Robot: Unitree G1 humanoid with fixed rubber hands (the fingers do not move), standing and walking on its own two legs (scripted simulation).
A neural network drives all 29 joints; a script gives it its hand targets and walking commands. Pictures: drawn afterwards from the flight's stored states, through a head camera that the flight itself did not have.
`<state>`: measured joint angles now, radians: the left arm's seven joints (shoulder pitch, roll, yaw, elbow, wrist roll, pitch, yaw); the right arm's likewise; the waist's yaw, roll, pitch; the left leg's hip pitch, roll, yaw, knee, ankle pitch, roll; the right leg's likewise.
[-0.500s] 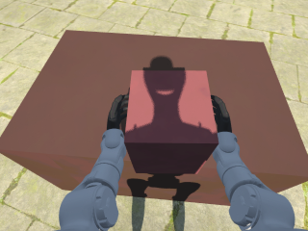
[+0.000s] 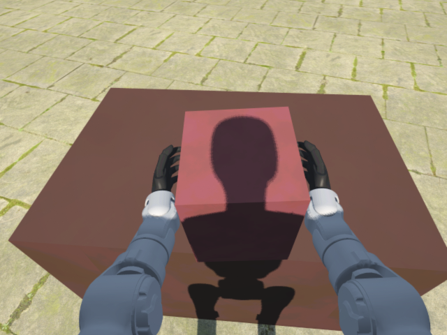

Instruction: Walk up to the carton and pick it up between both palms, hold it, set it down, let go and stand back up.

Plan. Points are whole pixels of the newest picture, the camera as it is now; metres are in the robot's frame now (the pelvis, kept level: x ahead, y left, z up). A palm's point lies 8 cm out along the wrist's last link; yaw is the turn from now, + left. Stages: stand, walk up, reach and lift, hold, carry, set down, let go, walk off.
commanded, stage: reach and lift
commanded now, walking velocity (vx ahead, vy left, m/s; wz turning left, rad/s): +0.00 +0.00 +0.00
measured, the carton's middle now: (239, 189) +0.42 -0.02 +0.03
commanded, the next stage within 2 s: hold in 1.86 s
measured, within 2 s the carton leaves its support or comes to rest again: neither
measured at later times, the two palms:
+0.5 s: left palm (148, 171) +0.38 +0.14 +0.14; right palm (322, 167) +0.37 -0.15 +0.14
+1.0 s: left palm (134, 172) +0.36 +0.15 +0.16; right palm (322, 169) +0.35 -0.14 +0.16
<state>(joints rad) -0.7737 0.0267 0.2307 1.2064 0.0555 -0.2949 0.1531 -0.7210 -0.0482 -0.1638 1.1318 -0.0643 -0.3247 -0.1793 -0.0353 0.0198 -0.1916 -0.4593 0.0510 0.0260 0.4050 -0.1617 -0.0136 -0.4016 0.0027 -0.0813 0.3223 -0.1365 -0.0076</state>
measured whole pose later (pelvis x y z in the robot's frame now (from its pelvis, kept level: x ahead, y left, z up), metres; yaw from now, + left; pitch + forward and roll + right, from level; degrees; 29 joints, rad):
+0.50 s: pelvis +0.00 +0.01 +0.01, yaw +0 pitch -2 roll -1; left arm -0.65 -0.05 0.27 0.57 0.23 0.30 0.11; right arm -0.68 -0.06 -0.07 0.82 0.11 0.05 -0.16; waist -0.06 -0.05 -0.03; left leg -0.14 0.03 0.03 0.35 -0.17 0.00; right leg -0.08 -0.01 -0.07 0.25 -0.13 0.01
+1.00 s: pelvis -0.01 +0.01 +0.01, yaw +1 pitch -6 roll -1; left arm -0.60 -0.07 0.28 0.29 0.28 0.53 0.05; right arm -0.63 -0.05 -0.03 0.63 0.14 0.21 -0.19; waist -0.08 -0.05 0.02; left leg -0.09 0.02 0.00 0.35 -0.16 0.00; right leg -0.03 -0.01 -0.08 0.27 -0.14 0.01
